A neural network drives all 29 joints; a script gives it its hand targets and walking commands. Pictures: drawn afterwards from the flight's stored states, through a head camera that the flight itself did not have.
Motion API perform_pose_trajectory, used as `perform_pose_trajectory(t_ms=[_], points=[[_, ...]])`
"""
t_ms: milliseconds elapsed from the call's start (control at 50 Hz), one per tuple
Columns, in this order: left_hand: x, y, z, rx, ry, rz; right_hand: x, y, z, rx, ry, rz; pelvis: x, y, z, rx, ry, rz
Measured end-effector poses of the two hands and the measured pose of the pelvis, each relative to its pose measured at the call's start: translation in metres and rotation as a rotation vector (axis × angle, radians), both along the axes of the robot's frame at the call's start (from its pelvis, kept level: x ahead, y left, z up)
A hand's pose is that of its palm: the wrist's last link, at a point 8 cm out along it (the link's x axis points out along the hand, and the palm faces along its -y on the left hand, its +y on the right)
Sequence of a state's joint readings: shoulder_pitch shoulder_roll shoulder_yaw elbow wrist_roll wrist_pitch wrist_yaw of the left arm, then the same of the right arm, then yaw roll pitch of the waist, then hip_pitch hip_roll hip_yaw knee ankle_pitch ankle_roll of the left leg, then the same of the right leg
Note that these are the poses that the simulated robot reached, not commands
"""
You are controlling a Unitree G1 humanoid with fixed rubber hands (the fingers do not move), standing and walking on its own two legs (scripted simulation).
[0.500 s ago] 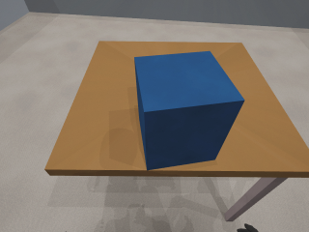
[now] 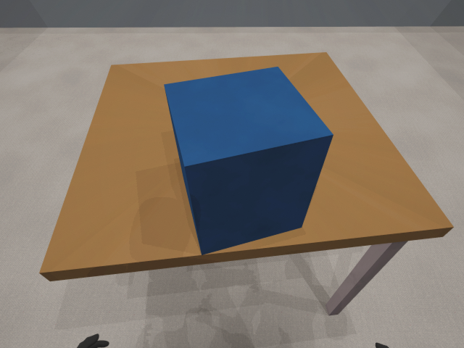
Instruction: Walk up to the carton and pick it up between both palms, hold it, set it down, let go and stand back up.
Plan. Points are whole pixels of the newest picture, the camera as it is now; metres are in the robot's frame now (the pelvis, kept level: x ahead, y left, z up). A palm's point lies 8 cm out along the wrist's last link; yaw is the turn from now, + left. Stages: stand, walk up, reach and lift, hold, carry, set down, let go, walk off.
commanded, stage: walk up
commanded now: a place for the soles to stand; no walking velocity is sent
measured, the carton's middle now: (239, 162) +0.43 +0.00 +0.09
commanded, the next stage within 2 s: reach and lift in 0.46 s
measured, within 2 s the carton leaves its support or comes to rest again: neither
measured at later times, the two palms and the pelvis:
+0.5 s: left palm out of the picture +0.11 +0.27 -0.09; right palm out of the picture +0.07 -0.27 -0.11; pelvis +0.00 +0.00 +0.00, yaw -2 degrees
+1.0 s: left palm (102, 322) +0.19 +0.23 -0.04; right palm (401, 339) +0.17 -0.27 -0.06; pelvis +0.03 -0.02 +0.02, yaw +3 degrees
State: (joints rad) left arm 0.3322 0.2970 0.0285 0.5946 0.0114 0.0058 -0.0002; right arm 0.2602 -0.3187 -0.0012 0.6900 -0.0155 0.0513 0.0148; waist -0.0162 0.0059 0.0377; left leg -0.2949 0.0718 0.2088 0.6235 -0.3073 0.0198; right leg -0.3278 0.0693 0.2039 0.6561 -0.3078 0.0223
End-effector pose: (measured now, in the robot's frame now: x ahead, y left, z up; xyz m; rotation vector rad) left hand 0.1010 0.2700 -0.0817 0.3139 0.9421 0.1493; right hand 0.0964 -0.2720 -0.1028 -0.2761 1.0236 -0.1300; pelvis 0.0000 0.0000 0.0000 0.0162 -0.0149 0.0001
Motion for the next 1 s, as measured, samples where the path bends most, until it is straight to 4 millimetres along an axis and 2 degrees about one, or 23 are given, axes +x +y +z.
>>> perform_pose_trajectory(t_ms=[240, 360, 480, 520, 580, 680, 760, 860, 1000], points=[[0.001, 0.0, 0.0, 0.01, -0.004, -0.017, -0.015, -0.004, -0.006, -0.002, 0.024, -0.024, -0.003, -0.001, -0.003, 0.001, -0.007, -0.019], [-0.001, 0.004, -0.001, 0.006, 0.021, -0.022, -0.02, -0.001, -0.001, -0.011, 0.02, -0.03, -0.003, 0.006, 0.0, 0.0, 0.002, -0.03], [0.004, 0.004, -0.007, 0.006, 0.034, -0.036, -0.026, -0.001, -0.003, -0.012, 0.017, -0.047, -0.002, 0.005, -0.002, 0.0, -0.008, -0.058], [0.008, 0.005, -0.016, 0.02, 0.111, 0.002, -0.02, -0.004, -0.011, -0.001, -0.009, -0.03, -0.005, 0.004, -0.006, -0.002, -0.006, -0.027], [0.026, -0.003, -0.02, 0.01, 0.14, 0.031, -0.001, -0.005, -0.014, 0.004, -0.072, -0.005, -0.012, 0.001, -0.011, 0.002, -0.018, 0.015], [0.066, -0.036, 0.0, -0.035, 0.035, -0.017, 0.031, -0.003, 0.003, 0.015, -0.172, 0.0, -0.011, -0.005, -0.006, -0.007, -0.037, 0.037], [0.086, -0.054, 0.018, -0.051, -0.041, -0.022, 0.049, -0.002, 0.021, 0.035, -0.216, 0.025, -0.002, -0.011, 0.003, -0.005, -0.051, 0.041], [0.093, -0.055, 0.029, -0.055, -0.074, 0.015, 0.063, -0.003, 0.037, 0.048, -0.246, 0.042, 0.011, -0.019, 0.012, 0.001, -0.065, 0.046], [0.086, -0.045, 0.039, -0.052, -0.122, 0.076, 0.072, 0.005, 0.046, 0.081, -0.275, 0.064, 0.025, -0.023, 0.019, 0.001, -0.062, 0.052]])
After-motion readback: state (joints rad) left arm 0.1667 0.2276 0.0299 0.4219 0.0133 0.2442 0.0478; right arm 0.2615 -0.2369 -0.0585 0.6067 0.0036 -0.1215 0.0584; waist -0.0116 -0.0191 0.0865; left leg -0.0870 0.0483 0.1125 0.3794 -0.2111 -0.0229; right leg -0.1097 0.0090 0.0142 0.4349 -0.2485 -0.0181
